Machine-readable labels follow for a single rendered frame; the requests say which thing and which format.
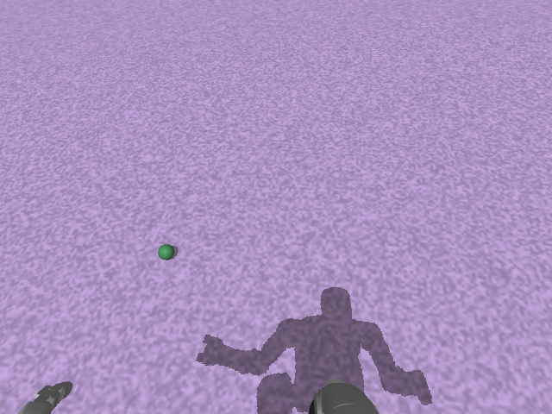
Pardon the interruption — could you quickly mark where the ball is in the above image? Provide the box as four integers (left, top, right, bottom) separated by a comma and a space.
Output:
158, 244, 174, 260

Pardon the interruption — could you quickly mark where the left robot hand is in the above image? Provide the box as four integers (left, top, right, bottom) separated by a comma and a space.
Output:
18, 381, 72, 414

